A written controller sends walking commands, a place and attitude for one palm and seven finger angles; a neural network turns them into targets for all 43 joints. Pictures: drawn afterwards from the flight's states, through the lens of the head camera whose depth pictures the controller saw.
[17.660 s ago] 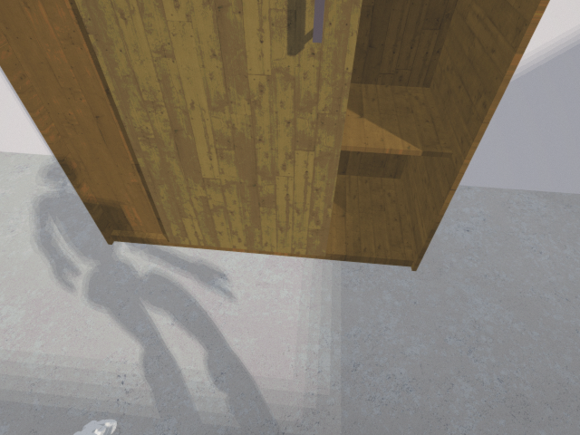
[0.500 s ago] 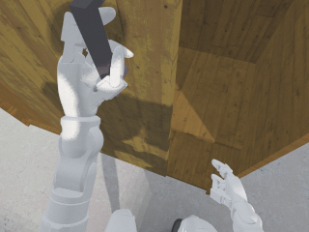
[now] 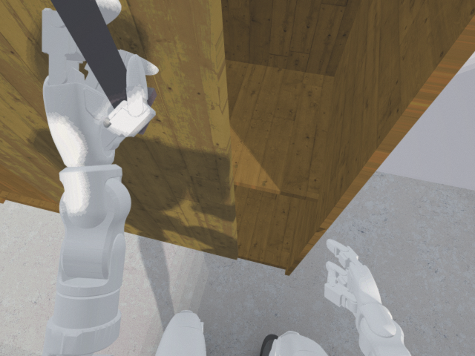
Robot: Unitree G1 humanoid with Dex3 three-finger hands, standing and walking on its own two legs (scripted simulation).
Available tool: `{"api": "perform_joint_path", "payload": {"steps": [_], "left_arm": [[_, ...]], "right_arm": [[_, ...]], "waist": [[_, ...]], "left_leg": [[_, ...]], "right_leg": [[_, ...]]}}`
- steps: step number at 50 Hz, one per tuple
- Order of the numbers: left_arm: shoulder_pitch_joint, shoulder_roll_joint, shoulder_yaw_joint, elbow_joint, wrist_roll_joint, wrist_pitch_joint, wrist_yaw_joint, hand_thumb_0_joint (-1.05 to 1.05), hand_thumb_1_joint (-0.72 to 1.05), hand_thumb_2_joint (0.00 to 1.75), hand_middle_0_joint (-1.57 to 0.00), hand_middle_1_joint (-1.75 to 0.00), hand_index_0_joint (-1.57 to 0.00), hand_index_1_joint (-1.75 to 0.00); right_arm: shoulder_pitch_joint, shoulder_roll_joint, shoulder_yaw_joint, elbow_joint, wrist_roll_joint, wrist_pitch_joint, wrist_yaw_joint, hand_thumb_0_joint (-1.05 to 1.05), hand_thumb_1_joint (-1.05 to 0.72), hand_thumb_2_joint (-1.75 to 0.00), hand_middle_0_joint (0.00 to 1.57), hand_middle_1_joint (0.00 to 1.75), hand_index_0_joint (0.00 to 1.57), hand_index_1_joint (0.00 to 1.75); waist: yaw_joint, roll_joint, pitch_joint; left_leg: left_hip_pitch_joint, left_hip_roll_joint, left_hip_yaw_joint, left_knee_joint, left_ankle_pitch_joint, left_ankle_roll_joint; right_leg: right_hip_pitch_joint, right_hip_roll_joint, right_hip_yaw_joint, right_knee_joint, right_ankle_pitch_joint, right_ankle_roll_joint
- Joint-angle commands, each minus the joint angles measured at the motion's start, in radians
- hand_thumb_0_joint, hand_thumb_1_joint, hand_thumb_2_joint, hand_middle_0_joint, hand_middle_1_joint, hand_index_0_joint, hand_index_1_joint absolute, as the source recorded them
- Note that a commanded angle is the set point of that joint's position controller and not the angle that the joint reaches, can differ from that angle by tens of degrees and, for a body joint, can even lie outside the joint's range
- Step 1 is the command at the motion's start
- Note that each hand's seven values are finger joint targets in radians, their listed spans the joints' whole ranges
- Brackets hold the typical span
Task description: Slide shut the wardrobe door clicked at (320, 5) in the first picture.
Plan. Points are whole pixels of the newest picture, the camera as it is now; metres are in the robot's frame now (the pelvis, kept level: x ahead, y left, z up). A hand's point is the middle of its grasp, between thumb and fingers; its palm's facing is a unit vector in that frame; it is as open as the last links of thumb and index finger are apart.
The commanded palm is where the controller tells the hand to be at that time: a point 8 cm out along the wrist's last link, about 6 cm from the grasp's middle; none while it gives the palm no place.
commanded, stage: step sideways, sliding the door along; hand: left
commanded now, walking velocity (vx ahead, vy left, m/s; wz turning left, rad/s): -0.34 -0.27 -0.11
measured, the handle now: (121, 61) +0.37 +0.19 +0.25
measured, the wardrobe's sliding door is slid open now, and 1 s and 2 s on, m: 0.19 0.02 0.01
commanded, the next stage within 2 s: none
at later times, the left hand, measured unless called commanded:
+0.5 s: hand (223, 118) +0.32 +0.07 +0.24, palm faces +0.19 -0.98 -0.01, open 6.5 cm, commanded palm +0.30 +0.05 +0.24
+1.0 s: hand (317, 142) +0.31 -0.02 +0.24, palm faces +0.00 -1.00 -0.05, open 6.1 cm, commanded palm +0.29 +0.01 +0.25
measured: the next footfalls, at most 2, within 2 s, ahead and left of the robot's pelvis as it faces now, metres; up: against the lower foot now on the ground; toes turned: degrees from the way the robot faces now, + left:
right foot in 0.32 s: -0.02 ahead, -0.17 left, +0.00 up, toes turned -7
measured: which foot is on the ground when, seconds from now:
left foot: down 0.00-1.00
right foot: down 0.00-0.12, up 0.14-0.30, down 0.32-1.00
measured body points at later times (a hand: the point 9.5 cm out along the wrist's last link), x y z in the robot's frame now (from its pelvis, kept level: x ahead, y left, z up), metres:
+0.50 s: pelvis -0.06 -0.07 +0.00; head +0.00 -0.07 +0.45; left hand +0.31 +0.12 +0.24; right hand +0.13 -0.30 -0.09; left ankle -0.05 +0.14 -0.72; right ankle -0.06 -0.17 -0.73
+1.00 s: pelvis -0.08 -0.10 +0.00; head -0.05 -0.11 +0.45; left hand +0.30 +0.04 +0.24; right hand +0.10 -0.32 -0.10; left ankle -0.05 +0.14 -0.72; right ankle -0.06 -0.17 -0.73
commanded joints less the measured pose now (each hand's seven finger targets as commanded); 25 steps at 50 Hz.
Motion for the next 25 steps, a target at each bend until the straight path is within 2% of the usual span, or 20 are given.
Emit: {"api": "perform_joint_path", "payload": {"steps": [1,2,3,4,5,6,7,10,13,15,16,17,18,19,20,21,22,23,24,25], "left_arm": [[-0.379,0.032,-0.272,-0.464,-0.003,-0.153,-0.073,0.0,0.9,0.9,-0.45,-1.4,-0.45,-1.4],[-0.393,0.042,-0.27,-0.466,-0.008,-0.163,-0.067,0.0,0.9,0.9,-0.45,-1.4,-0.45,-1.4],[-0.403,0.032,-0.287,-0.431,-0.013,-0.167,-0.077,0.0,0.9,0.9,-0.45,-1.4,-0.45,-1.4],[-0.411,0.021,-0.296,-0.405,-0.017,-0.173,-0.099,0.0,0.9,0.9,-0.45,-1.4,-0.45,-1.4],[-0.399,-0.018,-0.323,-0.332,-0.014,-0.159,-0.119,0.0,0.9,0.9,-0.45,-1.4,-0.45,-1.4],[-0.482,-0.036,-0.33,-0.376,0.001,-0.171,-0.124,0.0,0.9,0.9,-0.45,-1.4,-0.45,-1.4],[-0.494,-0.034,-0.323,-0.339,0.009,-0.167,-0.118,0.0,0.9,0.9,-0.45,-1.4,-0.45,-1.4],[-0.551,-0.051,-0.317,-0.22,0.011,-0.144,-0.117,0.0,0.9,0.9,-0.45,-1.4,-0.45,-1.4],[-0.603,-0.03,-0.298,-0.153,0.005,-0.129,-0.121,0.0,0.9,0.9,-0.45,-1.4,-0.45,-1.4],[-0.628,-0.002,-0.274,-0.13,0.0,-0.126,-0.122,0.0,0.9,0.9,-0.45,-1.4,-0.45,-1.4],[-0.633,0.025,-0.253,-0.116,-0.001,-0.119,-0.12,0.0,0.9,0.9,-0.45,-1.4,-0.45,-1.4],[-0.623,0.067,-0.232,-0.109,0.0,-0.11,-0.111,0.0,0.9,0.9,-0.45,-1.4,-0.45,-1.4],[-0.611,0.079,-0.209,-0.08,-0.009,-0.098,-0.106,0.0,0.9,0.9,-0.45,-1.4,-0.45,-1.4],[-0.625,0.079,-0.211,-0.084,-0.011,-0.092,-0.101,0.0,0.9,0.9,-0.45,-1.4,-0.45,-1.4],[-0.623,0.056,-0.237,-0.084,-0.019,-0.09,-0.1,0.0,0.9,0.9,-0.45,-1.4,-0.45,-1.4],[-0.636,0.052,-0.24,-0.122,-0.027,-0.088,-0.096,0.0,0.9,0.9,-0.45,-1.4,-0.45,-1.4],[-0.645,0.047,-0.245,-0.142,-0.036,-0.088,-0.09,0.0,0.9,0.9,-0.45,-1.4,-0.45,-1.4],[-0.643,0.034,-0.244,-0.125,-0.038,-0.09,-0.095,0.0,0.9,0.9,-0.45,-1.4,-0.45,-1.4],[-0.638,0.016,-0.257,-0.09,-0.041,-0.089,-0.109,0.0,0.9,0.9,-0.45,-1.4,-0.45,-1.4],[-0.663,0.012,-0.261,-0.085,-0.035,-0.094,-0.115,0.0,0.9,0.9,-0.45,-1.4,-0.45,-1.4]], "right_arm": [[-0.006,-0.075,-0.042,-0.114,-0.016,-0.074,-0.033,0.0,-0.9,-0.9,0.2,0.3,0.2,0.3],[-0.019,-0.089,-0.053,-0.101,-0.016,-0.065,-0.032,0.0,-0.9,-0.9,0.2,0.3,0.2,0.3],[-0.009,-0.106,-0.069,-0.118,-0.012,-0.054,-0.022,0.0,-0.9,-0.9,0.2,0.3,0.2,0.3],[-0.01,-0.142,-0.092,-0.142,-0.008,-0.054,-0.01,0.0,-0.9,-0.9,0.2,0.3,0.2,0.3],[0.016,-0.161,-0.102,-0.158,0.003,-0.045,0.008,0.0,-0.9,-0.9,0.2,0.3,0.2,0.3],[-0.017,-0.142,-0.098,-0.189,-0.011,-0.051,0.014,0.0,-0.9,-0.9,0.2,0.3,0.2,0.3],[-0.034,-0.129,-0.086,-0.19,-0.025,-0.047,0.018,0.0,-0.9,-0.9,0.2,0.3,0.2,0.3],[0.002,-0.152,-0.096,-0.178,-0.01,-0.034,0.026,0.0,-0.9,-0.9,0.2,0.3,0.2,0.3],[0.01,-0.162,-0.09,-0.17,0.001,-0.027,0.014,0.0,-0.9,-0.9,0.2,0.3,0.2,0.3],[0.016,-0.157,-0.084,-0.163,0.016,-0.028,0.004,0.0,-0.9,-0.9,0.2,0.3,0.2,0.3],[0.015,-0.148,-0.081,-0.162,0.025,-0.03,-0.004,0.0,-0.9,-0.9,0.2,0.3,0.2,0.3],[0.032,-0.149,-0.083,-0.145,0.028,-0.027,-0.01,0.0,-0.9,-0.9,0.2,0.3,0.2,0.3],[0.039,-0.141,-0.092,-0.137,0.03,-0.026,-0.019,0.0,-0.9,-0.9,0.2,0.3,0.2,0.3],[0.006,-0.127,-0.088,-0.134,0.03,-0.028,-0.034,0.0,-0.9,-0.9,0.2,0.3,0.2,0.3],[0.025,-0.107,-0.074,-0.121,0.026,-0.022,-0.038,0.0,-0.9,-0.9,0.2,0.3,0.2,0.3],[0.016,-0.1,-0.068,-0.118,0.02,-0.021,-0.048,0.0,-0.9,-0.9,0.2,0.3,0.2,0.3],[0.013,-0.117,-0.069,-0.105,0.015,-0.022,-0.057,0.0,-0.9,-0.9,0.2,0.3,0.2,0.3],[0.008,-0.142,-0.079,-0.116,0.007,-0.017,-0.055,0.0,-0.9,-0.9,0.2,0.3,0.2,0.3],[0.015,-0.165,-0.087,-0.129,0.006,-0.013,-0.044,0.0,-0.9,-0.9,0.2,0.3,0.2,0.3],[0.008,-0.156,-0.089,-0.14,0.008,-0.009,-0.037,0.0,-0.9,-0.9,0.2,0.3,0.2,0.3]], "waist": [[-0.147,-0.148,-0.672],[-0.156,-0.107,-0.695],[-0.156,-0.11,-0.722],[-0.143,-0.017,-0.731],[-0.132,0.043,-0.724],[-0.125,0.203,-0.672],[-0.114,0.364,-0.602],[-0.122,0.274,-0.554],[-0.137,0.256,-0.532],[-0.136,0.219,-0.564],[-0.136,0.157,-0.58],[-0.154,0.049,-0.613],[-0.16,-0.148,-0.655],[-0.152,-0.203,-0.647],[-0.152,-0.163,-0.654],[-0.158,-0.116,-0.666],[-0.169,-0.052,-0.674],[-0.155,0.038,-0.702],[-0.147,0.089,-0.699],[-0.145,0.16,-0.675]], "left_leg": [[0.035,-0.097,0.004,-0.183,0.041,0.023],[0.175,-0.058,0.035,-0.313,0.276,0.02],[0.324,0.031,0.003,-0.345,0.639,0.049],[0.448,0.172,-0.071,-0.334,0.956,0.113],[0.521,0.259,-0.076,-0.345,1.131,0.157],[0.494,0.3,-0.068,-0.331,1.197,0.185],[0.441,0.3,-0.056,-0.338,1.175,0.204],[0.433,0.272,-0.013,-0.287,1.1,0.16],[0.408,0.233,0.008,-0.238,0.986,0.128],[0.409,0.177,0.026,-0.164,0.906,0.101],[0.378,0.125,0.049,-0.126,0.829,0.088],[0.319,0.07,0.045,-0.097,0.683,0.093],[0.247,-0.009,0.056,-0.052,0.482,0.04],[0.174,-0.059,0.036,-0.021,0.2,0.026],[0.147,-0.074,0.01,-0.058,0.084,0.033],[0.174,-0.063,0.009,-0.143,0.151,0.039],[0.299,-0.016,0.011,-0.252,0.423,0.051],[0.367,0.081,-0.056,-0.293,0.73,0.081],[0.4,0.173,-0.096,-0.303,0.901,0.118],[0.398,0.197,-0.07,-0.276,0.963,0.135]], "right_leg": [[0.435,-0.265,0.313,0.006,1.391,-0.057],[0.367,-0.222,0.248,0.036,1.228,-0.022],[0.248,-0.177,0.184,0.054,0.949,0.023],[0.115,-0.097,0.157,0.093,0.551,0.059],[0.028,-0.053,0.147,0.134,0.128,0.064],[-0.046,-0.038,0.122,0.184,-0.117,0.065],[-0.063,-0.039,0.137,0.244,-0.168,0.07],[-0.029,-0.031,0.098,0.157,-0.075,0.06],[0.047,-0.027,0.06,-0.014,0.035,0.071],[0.117,-0.035,0.046,-0.148,0.221,0.081],[0.163,-0.055,0.051,-0.185,0.43,0.087],[0.212,-0.115,0.124,-0.194,0.673,0.06],[0.255,-0.17,0.229,-0.155,0.888,0.011],[0.265,-0.214,0.291,-0.134,1.031,-0.014],[0.275,-0.227,0.288,-0.129,0.98,-0.012],[0.276,-0.214,0.27,-0.105,0.946,-0.004],[0.206,-0.162,0.201,-0.077,0.801,0.029],[0.175,-0.1,0.124,-0.039,0.621,0.067],[0.145,-0.056,0.108,-0.005,0.398,0.079],[0.133,-0.052,0.089,-0.02,0.261,0.08]]}}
